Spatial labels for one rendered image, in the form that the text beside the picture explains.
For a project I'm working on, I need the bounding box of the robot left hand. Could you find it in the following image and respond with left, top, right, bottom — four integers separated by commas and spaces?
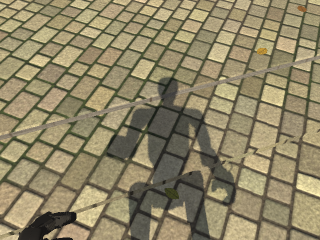
18, 211, 77, 240

